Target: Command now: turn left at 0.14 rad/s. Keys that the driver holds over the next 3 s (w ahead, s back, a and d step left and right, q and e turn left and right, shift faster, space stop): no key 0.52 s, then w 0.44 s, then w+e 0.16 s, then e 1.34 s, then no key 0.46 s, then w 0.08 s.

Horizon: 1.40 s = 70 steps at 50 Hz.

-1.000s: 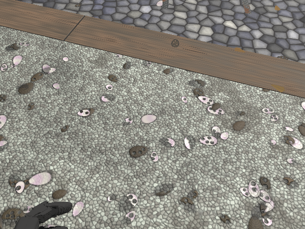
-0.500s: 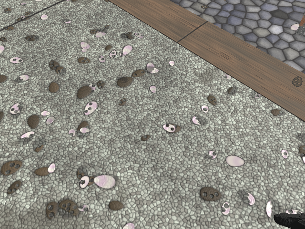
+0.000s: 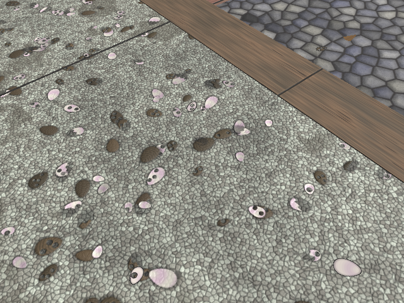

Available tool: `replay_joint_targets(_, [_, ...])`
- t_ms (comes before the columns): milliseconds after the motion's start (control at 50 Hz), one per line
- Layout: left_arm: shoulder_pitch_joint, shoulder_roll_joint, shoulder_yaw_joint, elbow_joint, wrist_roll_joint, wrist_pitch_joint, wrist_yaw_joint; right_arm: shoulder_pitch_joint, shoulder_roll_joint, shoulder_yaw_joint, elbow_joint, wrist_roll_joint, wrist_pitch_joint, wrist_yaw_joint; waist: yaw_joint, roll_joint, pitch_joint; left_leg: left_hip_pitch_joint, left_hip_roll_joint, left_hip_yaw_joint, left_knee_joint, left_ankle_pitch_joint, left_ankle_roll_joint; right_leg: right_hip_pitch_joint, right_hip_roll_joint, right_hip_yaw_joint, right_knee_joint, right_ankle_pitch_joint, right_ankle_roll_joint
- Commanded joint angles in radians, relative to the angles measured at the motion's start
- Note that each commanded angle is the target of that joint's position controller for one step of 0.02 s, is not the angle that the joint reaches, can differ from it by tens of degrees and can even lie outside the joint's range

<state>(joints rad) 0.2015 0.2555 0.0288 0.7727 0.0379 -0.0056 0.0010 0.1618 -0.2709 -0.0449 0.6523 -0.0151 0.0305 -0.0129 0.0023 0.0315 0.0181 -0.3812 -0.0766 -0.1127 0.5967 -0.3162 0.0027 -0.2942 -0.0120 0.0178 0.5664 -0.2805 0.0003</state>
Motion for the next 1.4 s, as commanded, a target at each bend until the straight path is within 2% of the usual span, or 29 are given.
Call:
replay_joint_targets(20, [-0.123,0.14,0.027,-0.086,-0.015,-0.029,0.004,0.001,-0.097,-0.036,-0.043,-0.008,-0.009,-0.008,-0.042,-0.208,-0.035,0.114,0.054,0.015,-0.026,0.035,-0.026,-0.027,-0.187,0.215,-0.252,0.055,-0.12])
replay_joint_targets(60, [-0.081,0.131,0.021,-0.067,-0.024,-0.034,0.005,-0.008,-0.069,-0.027,-0.038,-0.012,-0.003,-0.003,-0.031,-0.194,-0.03,0.171,0.076,0.0,-0.105,0.151,-0.027,-0.011,-0.148,0.17,-0.219,0.072,-0.075])
replay_joint_targets(120, [-0.021,0.125,0.014,-0.057,-0.017,-0.037,-0.003,0.013,-0.098,-0.034,-0.013,-0.001,0.0,-0.002,-0.006,-0.113,-0.037,0.181,0.084,-0.02,-0.105,0.169,0.006,-0.004,-0.091,0.11,-0.204,-0.003,-0.038])
replay_joint_targets(280, [-0.023,0.102,0.007,-0.046,-0.024,-0.027,0.002,0.017,-0.08,-0.03,0.047,0.002,-0.017,-0.011,0.009,-0.006,-0.044,0.177,0.102,-0.042,-0.131,0.255,0.002,0.049,-0.048,0.047,-0.135,0.078,-0.032])
replay_joint_targets(520, [-0.007,0.095,0.005,0.024,-0.028,-0.025,0.004,0.034,-0.078,-0.029,0.146,0.007,-0.016,-0.03,0.002,-0.025,-0.025,0.21,0.103,-0.039,-0.136,0.278,0.001,0.048,-0.032,0.03,-0.152,0.096,-0.021])
replay_joint_targets(560, [0.017,0.104,0.009,0.049,-0.032,-0.02,0.008,0.054,-0.069,-0.028,0.177,0.011,-0.012,-0.033,0.003,-0.051,-0.024,0.195,0.063,0.004,-0.12,0.05,0.006,0.041,-0.021,0.034,-0.184,-0.137,-0.037])
replay_joint_targets(580, [0.022,0.132,0.018,0.052,-0.04,-0.016,0.013,0.055,-0.076,-0.032,0.183,0.017,-0.014,-0.034,0.007,-0.085,0.01,0.136,0.034,0.038,-0.082,-0.119,0.012,0.028,-0.036,0.07,-0.209,-0.301,-0.066])
replay_joint_targets(620, [0.076,0.173,0.031,0.064,-0.051,-0.02,0.023,0.01,-0.062,-0.029,0.165,0.026,-0.04,-0.028,0.032,-0.17,0.09,-0.032,0.019,0.099,0.043,-0.179,0.016,0.051,-0.174,0.274,-0.333,-0.541,-0.158])
replay_joint_targets(640, [0.09,0.202,0.041,0.072,-0.055,-0.026,0.027,-0.021,-0.047,-0.025,0.15,0.033,-0.061,-0.02,0.036,-0.209,0.128,-0.086,0.044,0.12,0.111,-0.12,0.019,0.06,-0.272,0.399,-0.393,-0.576,-0.211])
replay_joint_targets(680, [0.093,0.205,0.047,0.077,-0.052,-0.039,0.032,-0.05,-0.054,-0.027,0.146,0.041,-0.093,-0.003,0.038,-0.198,0.153,-0.129,0.104,0.088,0.157,-0.123,0.039,0.073,-0.326,0.451,-0.416,-0.465,-0.243])
replay_joint_targets(720, [0.042,0.195,0.047,0.063,-0.066,-0.04,0.025,0.001,-0.044,-0.026,0.175,0.046,-0.113,0.014,-0.004,-0.181,0.121,0.002,0.104,0.118,-0.001,-0.106,0.064,0.057,-0.27,0.33,-0.385,-0.335,-0.198])
replay_joint_targets(760, [0.004,0.172,0.042,0.055,-0.071,-0.036,0.019,0.156,-0.059,-0.043,0.265,0.038,-0.117,0.02,-0.072,-0.143,0.047,0.331,0.04,0.165,-0.13,0.1,0.052,-0.078,-0.157,0.171,-0.269,-0.199,-0.138])
replay_joint_targets(780, [-0.015,0.124,0.027,0.045,-0.063,-0.041,0.016,0.252,-0.09,-0.057,0.295,0.037,-0.115,0.017,-0.111,-0.06,0.013,0.448,0.111,0.047,-0.185,0.052,0.072,-0.154,-0.096,0.084,-0.098,-0.112,-0.095])
replay_joint_targets(800, [-0.026,0.053,0.007,0.005,-0.05,-0.056,0.012,0.362,-0.195,-0.08,0.31,0.039,-0.115,0.011,-0.13,0.213,-0.036,0.585,0.332,-0.34,-0.343,-0.12,0.185,-0.337,0.03,-0.059,0.254,-0.133,-0.017])
replay_joint_targets(820, [-0.045,0.1,0.021,-0.017,-0.071,-0.074,0.017,0.375,-0.19,-0.07,0.307,0.025,-0.127,0.023,-0.134,0.227,-0.017,0.568,0.449,-0.6,-0.433,-0.211,0.295,-0.468,0.053,0.029,0.472,-0.293,-0.016])
replay_joint_targets(840, [-0.027,0.136,0.032,-0.011,-0.091,-0.085,0.011,0.293,-0.136,-0.051,0.287,0.022,-0.138,0.023,-0.089,0.119,0.049,0.54,0.441,-0.53,-0.426,-0.237,0.288,-0.542,-0.015,0.083,0.573,-0.235,-0.041])
replay_joint_targets(860, [-0.015,0.133,0.032,0.003,-0.094,-0.094,0.003,0.243,-0.105,-0.04,0.27,0.021,-0.144,0.024,-0.067,0.088,0.066,0.524,0.396,-0.426,-0.431,-0.203,0.251,-0.559,-0.051,0.081,0.584,-0.136,-0.062])
replay_joint_targets(920, [-0.044,0.12,0.039,0.006,-0.061,-0.101,-0.016,0.214,-0.062,-0.016,0.265,0.017,-0.133,0.026,-0.046,0.062,0.064,0.476,0.312,-0.202,-0.459,0.097,0.18,-0.51,-0.106,0.041,0.482,0.05,-0.057])
replay_joint_targets(1040, [-0.202,0.044,0.009,-0.053,-0.062,-0.081,-0.035,0.256,-0.121,-0.018,0.288,0.009,-0.119,-0.004,-0.08,0.05,0.094,0.35,0.258,0.039,-0.51,0.324,0.17,-0.403,-0.07,-0.044,0.153,0.278,0.006])
replay_joint_targets(1140, [-0.291,0.063,0.007,-0.104,-0.068,-0.078,-0.056,0.273,-0.127,-0.02,0.315,0.02,-0.121,-0.005,-0.071,0.037,0.132,0.394,0.304,0.14,-0.498,0.43,0.145,-0.326,-0.037,-0.042,0.0,0.341,-0.054])
replay_joint_targets(1180, [-0.244,0.096,0.023,-0.107,-0.054,-0.083,-0.069,0.237,-0.153,-0.028,0.3,0.013,-0.105,-0.013,-0.023,0.062,0.067,0.449,0.305,0.182,-0.355,0.801,0.11,-0.231,0.014,-0.08,-0.002,0.295,-0.086])
replay_joint_targets(1220, [0.008,0.167,0.064,-0.04,-0.052,-0.08,-0.071,0.199,-0.167,-0.031,0.271,0.005,-0.079,-0.028,0.098,0.072,-0.099,0.428,0.26,0.222,-0.016,1.041,0.056,0.049,0.093,-0.116,-0.005,0.294,-0.121])
replay_joint_targets(1240, [0.117,0.213,0.084,-0.023,-0.05,-0.073,-0.056,0.207,-0.161,-0.025,0.249,0.002,-0.079,-0.032,0.149,0.011,-0.167,0.238,0.214,0.229,0.239,0.852,0.008,0.291,0.03,-0.009,-0.032,0.428,-0.157])
replay_joint_targets(1260, [0.132,0.314,0.095,-0.036,-0.039,-0.061,-0.041,0.336,-0.032,0.011,0.22,-0.044,-0.097,-0.017,0.036,-0.309,-0.313,-0.12,0.036,0.222,0.657,-0.146,-0.056,0.643,-0.256,0.391,0.043,0.792,-0.314])
replay_joint_targets(1280, [0.136,0.271,0.082,-0.068,-0.031,-0.059,-0.037,0.372,-0.064,0.016,0.23,-0.009,-0.126,0.002,0.063,-0.267,-0.53,-0.224,-0.023,0.01,0.895,-0.348,-0.063,0.73,-0.386,0.742,-0.124,0.659,-0.453])
replay_joint_targets(1300, [0.077,0.23,0.078,-0.083,-0.032,-0.054,-0.035,0.254,-0.145,-0.009,0.204,0.029,-0.138,0.009,0.086,-0.154,-0.413,-0.276,0.044,-0.028,0.908,-0.265,-0.041,0.605,-0.322,0.616,-0.164,0.572,-0.394])
replay_joint_targets(1320, [0.004,0.193,0.069,-0.089,-0.047,-0.053,-0.03,0.168,-0.146,-0.008,0.167,0.035,-0.138,0.001,0.06,-0.064,-0.258,-0.298,0.085,0.003,0.836,-0.179,-0.032,0.432,-0.267,0.486,-0.192,0.518,-0.342])
replay_joint_targets(1340, [-0.046,0.171,0.061,-0.1,-0.049,-0.052,-0.027,0.135,-0.148,-0.014,0.164,0.023,-0.128,-0.012,0.026,0.012,-0.158,-0.277,0.118,0.017,0.776,-0.132,-0.039,0.263,-0.23,0.406,-0.226,0.533,-0.315])
replay_joint_targets(1400, [-0.079,0.171,0.064,-0.111,-0.024,-0.05,-0.025,0.164,-0.131,-0.022,0.137,0.003,-0.086,-0.031,-0.042,-0.052,-0.107,-0.122,0.141,0.015,0.624,-0.09,-0.048,-0.003,-0.166,0.309,-0.276,0.565,-0.309])
